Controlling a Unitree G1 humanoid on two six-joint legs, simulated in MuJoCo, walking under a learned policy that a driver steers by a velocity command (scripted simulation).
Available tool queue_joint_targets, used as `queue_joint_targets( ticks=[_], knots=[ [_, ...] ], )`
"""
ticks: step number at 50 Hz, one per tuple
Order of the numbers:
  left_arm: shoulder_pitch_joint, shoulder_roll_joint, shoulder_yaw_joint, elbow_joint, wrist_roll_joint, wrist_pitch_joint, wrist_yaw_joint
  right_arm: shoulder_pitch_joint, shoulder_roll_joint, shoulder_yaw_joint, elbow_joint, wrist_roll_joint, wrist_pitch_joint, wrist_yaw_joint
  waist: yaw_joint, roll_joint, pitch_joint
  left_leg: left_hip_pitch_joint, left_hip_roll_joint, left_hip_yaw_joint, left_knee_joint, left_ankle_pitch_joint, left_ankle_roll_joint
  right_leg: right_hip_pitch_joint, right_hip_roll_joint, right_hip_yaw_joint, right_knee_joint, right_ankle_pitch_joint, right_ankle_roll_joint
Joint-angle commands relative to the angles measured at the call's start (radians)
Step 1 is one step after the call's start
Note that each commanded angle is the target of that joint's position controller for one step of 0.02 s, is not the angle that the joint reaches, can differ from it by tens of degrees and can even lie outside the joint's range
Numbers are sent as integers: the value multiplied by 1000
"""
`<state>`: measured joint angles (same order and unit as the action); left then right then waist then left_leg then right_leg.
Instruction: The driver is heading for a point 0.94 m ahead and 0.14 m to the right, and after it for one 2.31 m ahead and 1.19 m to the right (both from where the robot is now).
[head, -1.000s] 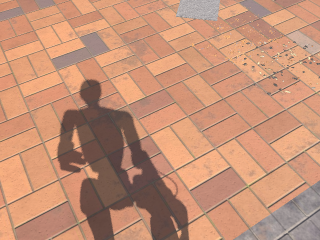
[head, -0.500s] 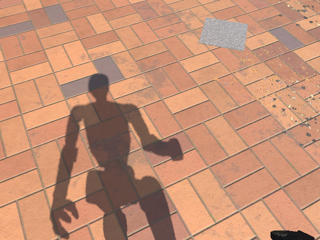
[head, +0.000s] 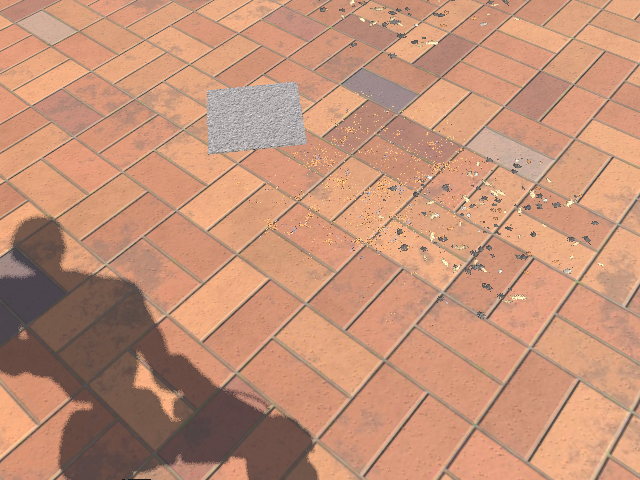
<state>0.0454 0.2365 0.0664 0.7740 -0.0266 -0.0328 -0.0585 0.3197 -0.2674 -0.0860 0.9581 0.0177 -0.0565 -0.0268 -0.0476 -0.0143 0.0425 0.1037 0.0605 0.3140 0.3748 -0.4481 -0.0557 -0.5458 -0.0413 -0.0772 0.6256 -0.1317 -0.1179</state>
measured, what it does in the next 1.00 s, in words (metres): walks ahead, turning right: right foot, then left foot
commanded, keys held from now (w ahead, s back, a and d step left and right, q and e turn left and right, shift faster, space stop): w+e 0.44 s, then w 0.56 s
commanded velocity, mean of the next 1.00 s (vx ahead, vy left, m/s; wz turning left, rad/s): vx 0.50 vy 0.00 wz -0.38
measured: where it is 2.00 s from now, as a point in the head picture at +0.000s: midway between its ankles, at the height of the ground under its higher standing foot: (431, 230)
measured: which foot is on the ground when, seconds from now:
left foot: down 0.00-0.00, up 0.02-0.50, down 0.52-1.00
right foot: up 0.00-0.00, down 0.02-0.54, up 0.56-0.98, down 1.00-1.00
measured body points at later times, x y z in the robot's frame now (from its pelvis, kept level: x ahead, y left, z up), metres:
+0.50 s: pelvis +0.29 -0.02 +0.01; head +0.32 -0.05 +0.46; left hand +0.39 +0.26 -0.10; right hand +0.47 -0.31 -0.07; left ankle +0.47 +0.06 -0.71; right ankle +0.13 -0.09 -0.72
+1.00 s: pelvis +0.55 -0.13 +0.01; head +0.57 -0.14 +0.46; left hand +0.86 -0.02 -0.06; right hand +0.41 -0.38 -0.12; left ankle +0.47 +0.06 -0.72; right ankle +0.62 -0.28 -0.72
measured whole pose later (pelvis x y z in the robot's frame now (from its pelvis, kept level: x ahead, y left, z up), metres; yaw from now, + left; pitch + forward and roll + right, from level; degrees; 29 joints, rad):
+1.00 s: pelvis +0.55 -0.13 +0.01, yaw -22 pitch +3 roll +2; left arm 0.03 0.25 0.03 0.66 -0.01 -0.08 -0.03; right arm 0.40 -0.29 -0.06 0.90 0.03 -0.06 0.01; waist -0.10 -0.02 0.01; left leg 0.02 0.00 0.02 0.32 -0.38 -0.02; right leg -0.49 -0.03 0.00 0.49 -0.06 -0.06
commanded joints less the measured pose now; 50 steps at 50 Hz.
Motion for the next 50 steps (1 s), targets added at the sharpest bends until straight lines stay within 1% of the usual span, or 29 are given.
queue_joint_targets(
  ticks=[1,2,3,4,5,6,7,9,12,16,20,23,24,25,26,27,28,29,30,31,32,33,35,39,42,46,48,49,50],
  knots=[
    [384,274,113,30,-5,5,29,-57,-174,-27,-91,-11,-2,-7,237,-26,-222,-330,151,-40,634,784,71,614,-2,146,-82,-29,-116],
    [342,366,119,19,-6,-4,33,24,-15,18,-145,-39,-33,7,96,-254,-293,-757,-67,-174,958,-131,16,886,-236,729,-202,-181,-294],
    [381,293,94,-6,9,-19,26,-80,-90,11,-170,8,-79,21,165,-140,-383,-874,-81,-394,1055,-161,39,937,-293,922,-347,-261,-316],
    [346,232,77,2,15,-34,24,-162,-122,2,-194,41,-100,28,166,-96,-246,-964,-33,-397,1032,-60,67,863,-273,779,-357,-177,-265],
    [278,191,65,-11,7,-42,25,-165,-121,4,-185,25,-110,23,122,-19,-171,-922,17,-398,945,34,84,715,-226,640,-346,-76,-224],
    [199,157,55,-30,8,-44,26,-157,-130,-6,-170,-4,-107,15,77,11,-126,-837,49,-398,857,89,79,569,-183,537,-350,27,-194],
    [160,133,45,-49,17,-45,30,-134,-142,-15,-165,-13,-93,14,44,2,-116,-763,71,-406,808,123,72,481,-155,480,-370,101,-182],
    [165,150,47,-53,15,-49,40,-133,-122,-16,-177,-23,-67,14,24,-1,-101,-713,71,-391,724,153,44,399,-135,434,-399,198,-187],
    [222,191,57,-43,9,-49,63,-230,-91,-6,-217,-35,-51,9,47,-6,-59,-744,43,-367,538,298,3,349,-96,361,-413,257,-170],
    [280,187,55,-32,4,-36,75,-367,-60,9,-262,-24,-58,24,103,-60,-34,-678,-22,-355,246,530,2,316,-39,322,-394,145,-107],
    [337,182,54,-13,-2,-27,78,-443,-84,8,-304,-11,-73,43,132,-75,-27,-655,-52,-375,127,535,21,395,-74,407,-326,94,-91],
    [336,183,55,-15,4,-15,88,-408,-115,0,-305,-9,-90,54,105,-105,-38,-616,-60,-380,85,428,52,483,-111,478,-240,141,-79],
    [328,179,53,-16,6,-12,89,-353,-125,-5,-291,-11,-95,55,79,-123,-55,-549,-66,-361,70,409,73,493,-110,479,-204,214,-70],
    [314,156,45,-22,8,-13,86,-253,-149,-18,-264,-21,-101,51,30,-119,-110,-399,-68,-344,37,434,106,483,-66,449,-109,329,-46],
    [297,118,27,-39,21,-17,79,-106,-189,-30,-245,-40,-104,45,-40,-77,-239,-145,47,-442,89,444,172,380,-19,396,108,288,-14],
    [436,61,10,-44,3,-26,78,47,-271,-55,-210,-54,-93,42,-24,174,-402,243,262,-836,67,308,337,42,123,276,467,-27,72],
    [480,96,6,-30,-10,-34,77,76,-216,-45,-181,-22,-84,54,-19,311,-401,291,349,-1108,-54,113,382,-144,131,277,633,-449,88],
    [384,176,23,-35,-16,-36,74,19,-141,-24,-195,-3,-78,53,-36,186,-238,169,314,-1007,-75,-3,336,-226,76,296,703,-389,87],
    [288,182,23,-56,-6,-36,74,-44,-112,-12,-209,-10,-67,51,-30,94,-138,27,270,-866,-92,35,299,-220,36,252,695,-312,86],
    [227,169,23,-76,9,-40,72,-87,-98,-4,-207,-19,-60,51,-7,59,-59,-107,230,-773,-124,131,289,-205,7,227,631,-260,84],
    [216,157,26,-80,17,-40,70,-107,-80,5,-207,-27,-61,50,20,69,-39,-180,195,-704,-148,216,276,-162,-28,216,569,-222,80],
    [234,137,23,-78,14,-39,66,-112,-78,8,-202,-30,-62,50,40,93,-40,-224,173,-660,-169,272,272,-119,-44,201,527,-205,81],
    [237,99,12,-81,15,-36,63,-94,-96,4,-186,-19,-67,50,48,110,-46,-255,163,-593,-202,368,290,-102,-61,167,443,-186,92],
    [113,69,-9,-120,23,-44,57,-60,-155,-10,-165,-7,-59,39,18,84,-38,-263,142,-474,-238,471,283,-88,-71,126,185,9,113],
    [19,67,-15,-140,15,-51,47,-7,-171,-10,-144,4,-48,37,-19,88,-25,-259,121,-413,-230,475,256,-21,-36,93,22,141,119],
    [-69,90,-11,-178,5,-56,30,56,-184,-9,-111,11,-29,37,-34,101,-3,-160,175,-433,-183,479,236,-13,-13,87,-76,103,93],
    [-39,116,-1,-177,6,-60,25,50,-200,-13,-104,13,-17,33,3,112,-18,-122,192,-433,-123,569,215,59,5,74,-121,49,65],
    [38,139,13,-156,11,-61,27,35,-203,-12,-105,15,-12,30,54,106,-60,-128,169,-401,-30,707,194,181,29,51,-159,52,44],
    [178,186,37,-114,17,-59,35,39,-179,-2,-108,10,-10,28,117,85,-151,-184,119,-355,144,782,166,391,29,53,-162,61,13]
  ],
)
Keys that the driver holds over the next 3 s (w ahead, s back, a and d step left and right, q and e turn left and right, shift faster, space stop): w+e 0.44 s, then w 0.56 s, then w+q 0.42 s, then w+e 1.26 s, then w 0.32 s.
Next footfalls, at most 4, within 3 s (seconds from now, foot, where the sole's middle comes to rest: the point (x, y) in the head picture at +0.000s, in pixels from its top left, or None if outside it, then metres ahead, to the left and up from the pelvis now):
0.02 right None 0.17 -0.09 -0.76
0.52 left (312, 456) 0.50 0.04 -0.76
1.00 right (464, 379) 0.65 -0.29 -0.76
1.54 left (374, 252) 1.01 -0.13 -0.76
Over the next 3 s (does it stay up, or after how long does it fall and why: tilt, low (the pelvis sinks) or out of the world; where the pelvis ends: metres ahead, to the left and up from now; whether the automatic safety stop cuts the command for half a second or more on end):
stays up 1.52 -0.58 0.02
